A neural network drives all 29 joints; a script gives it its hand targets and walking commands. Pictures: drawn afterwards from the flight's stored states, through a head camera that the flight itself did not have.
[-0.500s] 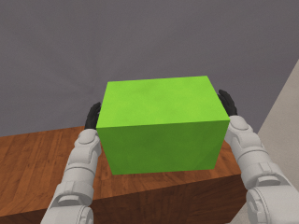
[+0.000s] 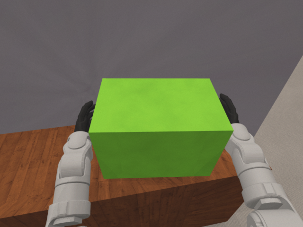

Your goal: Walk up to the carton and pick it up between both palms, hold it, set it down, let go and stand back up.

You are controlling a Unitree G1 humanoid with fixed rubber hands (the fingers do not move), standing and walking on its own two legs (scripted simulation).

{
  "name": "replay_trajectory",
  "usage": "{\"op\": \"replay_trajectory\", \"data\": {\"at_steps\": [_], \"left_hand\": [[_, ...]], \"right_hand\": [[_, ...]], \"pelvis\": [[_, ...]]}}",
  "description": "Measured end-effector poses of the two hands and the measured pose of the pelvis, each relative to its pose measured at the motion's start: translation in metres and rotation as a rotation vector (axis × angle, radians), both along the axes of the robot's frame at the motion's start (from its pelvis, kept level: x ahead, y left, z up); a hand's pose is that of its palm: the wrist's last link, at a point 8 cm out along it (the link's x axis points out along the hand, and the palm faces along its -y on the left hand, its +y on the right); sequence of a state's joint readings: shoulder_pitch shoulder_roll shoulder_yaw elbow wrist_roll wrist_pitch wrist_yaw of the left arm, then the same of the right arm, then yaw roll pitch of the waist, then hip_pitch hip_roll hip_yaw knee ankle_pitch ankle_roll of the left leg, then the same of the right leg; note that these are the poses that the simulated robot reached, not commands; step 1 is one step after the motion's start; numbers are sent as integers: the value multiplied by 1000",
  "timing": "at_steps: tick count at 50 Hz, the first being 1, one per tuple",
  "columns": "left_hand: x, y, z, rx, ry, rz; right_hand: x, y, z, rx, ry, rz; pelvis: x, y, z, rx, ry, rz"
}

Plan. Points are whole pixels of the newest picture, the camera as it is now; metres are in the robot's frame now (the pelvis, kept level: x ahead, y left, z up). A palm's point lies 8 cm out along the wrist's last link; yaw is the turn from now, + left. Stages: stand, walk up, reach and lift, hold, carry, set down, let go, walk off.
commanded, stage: reach and lift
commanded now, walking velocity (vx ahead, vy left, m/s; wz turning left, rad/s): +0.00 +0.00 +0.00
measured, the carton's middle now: (157, 128) +0.37 -0.01 +0.10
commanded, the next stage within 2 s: hold in 0.70 s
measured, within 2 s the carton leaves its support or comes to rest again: neither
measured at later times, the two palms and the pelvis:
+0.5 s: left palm (79, 124) +0.35 +0.19 +0.15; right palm (228, 114) +0.37 -0.19 +0.14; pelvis +0.00 -0.01 +0.00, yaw +1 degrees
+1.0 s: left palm (74, 124) +0.34 +0.19 +0.16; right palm (231, 109) +0.36 -0.19 +0.17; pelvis +0.00 -0.01 +0.00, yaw +1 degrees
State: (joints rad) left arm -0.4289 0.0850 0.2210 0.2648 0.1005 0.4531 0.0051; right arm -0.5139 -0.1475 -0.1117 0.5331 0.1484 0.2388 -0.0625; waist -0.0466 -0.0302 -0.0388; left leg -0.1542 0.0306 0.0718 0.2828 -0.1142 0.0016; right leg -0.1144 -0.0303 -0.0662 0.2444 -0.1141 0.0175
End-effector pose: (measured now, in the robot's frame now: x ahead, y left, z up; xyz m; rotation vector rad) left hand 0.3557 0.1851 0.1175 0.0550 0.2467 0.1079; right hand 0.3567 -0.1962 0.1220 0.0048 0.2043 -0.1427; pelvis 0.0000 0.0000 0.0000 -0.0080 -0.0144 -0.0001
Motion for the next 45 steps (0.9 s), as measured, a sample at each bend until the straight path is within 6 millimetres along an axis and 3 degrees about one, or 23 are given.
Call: {"op": "replay_trajectory", "data": {"at_steps": [15, 21, 35, 45], "left_hand": [[-1, 1, 9, -3, -9, 0], [-5, 2, 25, -7, -55, 33], [0, 4, 32, -19, -50, 30], [-16, 4, 43, -14, -74, 48]], "right_hand": [[-1, 1, 5, 7, -13, -2], [5, 3, 18, 11, -61, 23], [10, 4, 28, -2, -59, 20], [1, 5, 39, 23, -85, 36]], "pelvis": [[4, -1, 0, 0, -33, -1], [5, -5, 0, 1, -22, 2], [6, -13, 0, 2, -52, 26], [5, -13, -1, 0, -55, 15]]}}
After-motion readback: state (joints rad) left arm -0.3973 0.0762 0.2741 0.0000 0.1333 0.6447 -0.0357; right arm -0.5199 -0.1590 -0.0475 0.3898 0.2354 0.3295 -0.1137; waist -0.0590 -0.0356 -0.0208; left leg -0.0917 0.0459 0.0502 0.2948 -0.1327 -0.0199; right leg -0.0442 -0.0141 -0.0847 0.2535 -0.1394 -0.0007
